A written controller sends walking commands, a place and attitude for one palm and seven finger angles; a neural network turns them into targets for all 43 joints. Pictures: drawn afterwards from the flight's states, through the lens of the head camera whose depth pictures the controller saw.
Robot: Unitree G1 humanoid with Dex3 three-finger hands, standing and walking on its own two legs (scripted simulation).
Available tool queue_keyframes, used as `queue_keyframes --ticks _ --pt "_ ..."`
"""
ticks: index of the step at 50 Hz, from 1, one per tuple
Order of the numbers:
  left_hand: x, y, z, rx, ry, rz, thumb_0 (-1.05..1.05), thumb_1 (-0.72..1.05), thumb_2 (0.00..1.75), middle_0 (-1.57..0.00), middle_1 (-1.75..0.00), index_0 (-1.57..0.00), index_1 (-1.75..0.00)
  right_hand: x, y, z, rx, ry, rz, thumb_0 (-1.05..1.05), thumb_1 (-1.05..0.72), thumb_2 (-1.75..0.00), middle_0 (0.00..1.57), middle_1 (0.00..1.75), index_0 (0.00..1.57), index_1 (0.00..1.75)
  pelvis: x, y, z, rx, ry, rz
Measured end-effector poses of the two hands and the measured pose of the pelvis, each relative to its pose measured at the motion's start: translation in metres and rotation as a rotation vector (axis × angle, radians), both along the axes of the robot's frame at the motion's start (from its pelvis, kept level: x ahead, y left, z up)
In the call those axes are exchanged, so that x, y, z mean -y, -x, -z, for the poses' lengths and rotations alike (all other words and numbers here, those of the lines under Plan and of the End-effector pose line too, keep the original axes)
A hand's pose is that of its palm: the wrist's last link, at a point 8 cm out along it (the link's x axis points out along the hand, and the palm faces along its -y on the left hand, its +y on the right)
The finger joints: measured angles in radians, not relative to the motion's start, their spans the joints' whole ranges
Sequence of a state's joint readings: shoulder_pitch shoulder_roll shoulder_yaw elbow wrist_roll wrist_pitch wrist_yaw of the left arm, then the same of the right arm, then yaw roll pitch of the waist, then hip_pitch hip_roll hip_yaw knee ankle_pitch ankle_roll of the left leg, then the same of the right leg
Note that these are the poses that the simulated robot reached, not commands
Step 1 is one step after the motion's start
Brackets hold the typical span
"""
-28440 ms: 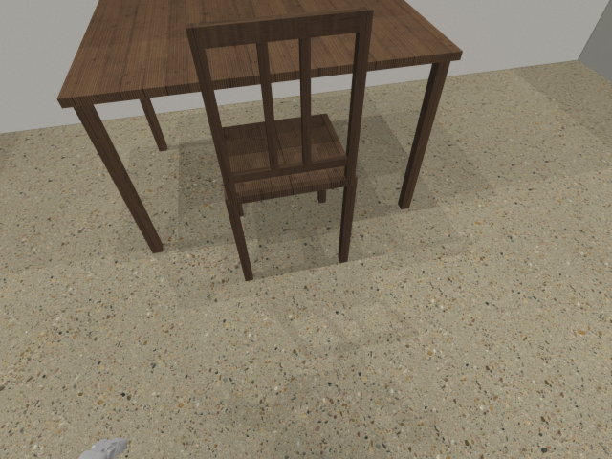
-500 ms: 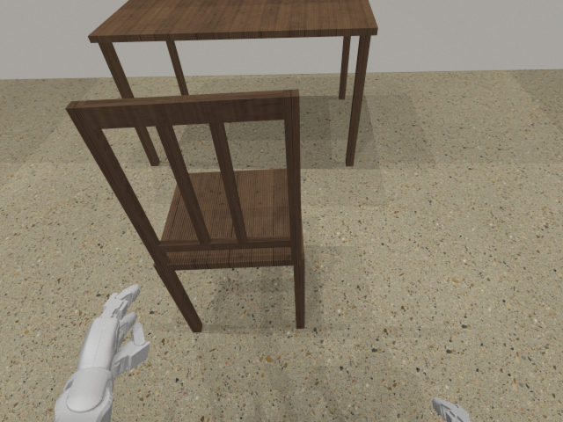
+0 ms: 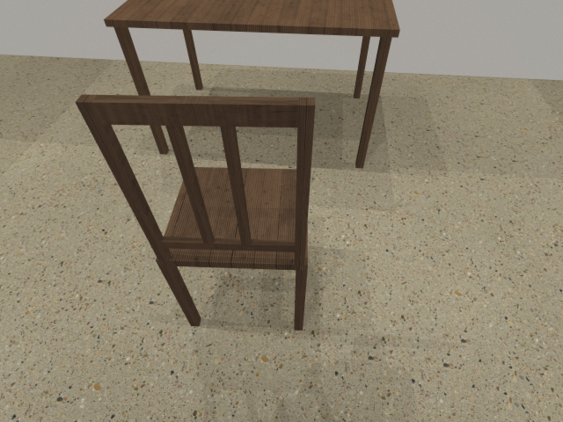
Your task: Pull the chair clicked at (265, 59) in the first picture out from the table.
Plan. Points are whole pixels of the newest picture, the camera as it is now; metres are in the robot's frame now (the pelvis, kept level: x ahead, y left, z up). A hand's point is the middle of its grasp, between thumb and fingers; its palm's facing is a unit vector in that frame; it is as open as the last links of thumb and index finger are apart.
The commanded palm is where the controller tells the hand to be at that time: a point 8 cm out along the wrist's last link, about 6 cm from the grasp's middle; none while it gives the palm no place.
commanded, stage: let the arm hang, fingers relaxed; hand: left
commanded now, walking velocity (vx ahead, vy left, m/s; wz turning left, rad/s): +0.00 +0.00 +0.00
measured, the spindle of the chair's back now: (194, 192) +0.57 +0.23 -0.06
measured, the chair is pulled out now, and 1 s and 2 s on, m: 0.72 0.72 0.72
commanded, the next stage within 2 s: look to check the result in 0.44 s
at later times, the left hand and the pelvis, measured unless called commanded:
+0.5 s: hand out of the picture -0.02 +0.15 -0.17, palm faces +0.02 -0.99 -0.17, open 7.4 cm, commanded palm none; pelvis +0.00 +0.00 +0.00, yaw -1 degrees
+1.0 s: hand out of the picture -0.02 +0.15 -0.17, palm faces +0.02 -0.98 -0.17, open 7.4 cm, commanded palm none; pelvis +0.00 +0.00 +0.00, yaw -1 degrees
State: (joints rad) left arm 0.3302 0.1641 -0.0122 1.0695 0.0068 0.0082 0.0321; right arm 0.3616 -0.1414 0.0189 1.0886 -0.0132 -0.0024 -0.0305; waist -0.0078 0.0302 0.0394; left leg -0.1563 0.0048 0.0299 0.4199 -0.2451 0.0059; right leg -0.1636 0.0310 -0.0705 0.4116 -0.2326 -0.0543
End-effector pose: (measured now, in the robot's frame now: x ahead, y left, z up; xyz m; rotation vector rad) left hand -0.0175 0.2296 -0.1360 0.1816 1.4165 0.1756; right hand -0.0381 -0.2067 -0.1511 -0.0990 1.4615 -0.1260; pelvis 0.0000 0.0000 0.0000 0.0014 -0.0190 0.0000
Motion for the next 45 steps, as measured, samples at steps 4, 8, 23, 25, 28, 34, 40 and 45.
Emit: queue_keyframes --ticks 4,8,23,25,28,34,40,45 --pt "0.011 0.004 0.003 -0.004 0.029 -0.003 0.0 0.91 0.89 -0.19 -0.3 -0.2 -0.3 -0.005 -0.005 0.002 0.021 -0.009 0.0 0.0 -0.91 -0.9 0.2 0.29 0.2 0.3 -0.002 0.001 0.0 0.006 0.0 0.003" --pt "0.023 0.005 0.005 0.002 0.057 -0.005 0.01 0.91 0.89 -0.19 -0.3 -0.2 -0.3 -0.009 -0.01 0.002 0.04 -0.014 0.0 0.0 -0.91 -0.9 0.2 0.29 0.2 0.3 -0.003 0.001 0.0 0.008 -0.001 0.006" --pt "0.028 0.011 0.006 -0.006 0.066 -0.011 0.01 0.91 0.89 -0.19 -0.3 -0.2 -0.3 -0.014 0.005 0.002 0.014 -0.016 0.023 0.0 -0.91 -0.9 0.2 0.29 0.2 0.3 -0.003 0.002 0.0 0.007 -0.002 0.011" --pt "0.027 0.011 0.006 -0.006 0.063 -0.01 0.01 0.91 0.89 -0.19 -0.3 -0.2 -0.3 -0.014 0.009 0.002 0.004 -0.016 0.027 0.0 -0.91 -0.9 0.2 0.29 0.2 0.3 -0.002 0.002 0.0 0.006 -0.002 0.011" --pt "0.026 0.01 0.006 -0.006 0.059 -0.009 0.01 0.91 0.89 -0.19 -0.3 -0.2 -0.3 -0.014 0.014 0.001 -0.01 -0.017 0.03 0.0 -0.91 -0.9 0.2 0.29 0.2 0.3 -0.002 0.002 0.0 0.006 -0.002 0.011" --pt "0.025 0.008 0.005 -0.004 0.054 -0.005 0.01 0.91 0.89 -0.19 -0.3 -0.2 -0.3 -0.015 0.021 0.002 -0.028 -0.02 0.038 0.0 -0.91 -0.9 0.2 0.29 0.2 0.3 -0.002 0.002 0.0 0.004 -0.003 0.013" --pt "0.026 0.006 0.005 -0.004 0.053 -0.001 0.01 0.91 0.89 -0.19 -0.3 -0.2 -0.3 -0.016 0.022 0.002 -0.03 -0.024 0.04 0.0 -0.91 -0.9 0.2 0.29 0.2 0.3 -0.001 0.002 0.0 0.003 -0.004 0.014" --pt "0.027 0.006 0.005 -0.005 0.053 -0.004 0.01 0.91 0.89 -0.19 -0.3 -0.2 -0.3 -0.015 0.02 0.002 -0.028 -0.026 0.038 0.0 -0.91 -0.9 0.2 0.29 0.2 0.3 0.001 0.002 0.0 0.002 -0.004 0.012"
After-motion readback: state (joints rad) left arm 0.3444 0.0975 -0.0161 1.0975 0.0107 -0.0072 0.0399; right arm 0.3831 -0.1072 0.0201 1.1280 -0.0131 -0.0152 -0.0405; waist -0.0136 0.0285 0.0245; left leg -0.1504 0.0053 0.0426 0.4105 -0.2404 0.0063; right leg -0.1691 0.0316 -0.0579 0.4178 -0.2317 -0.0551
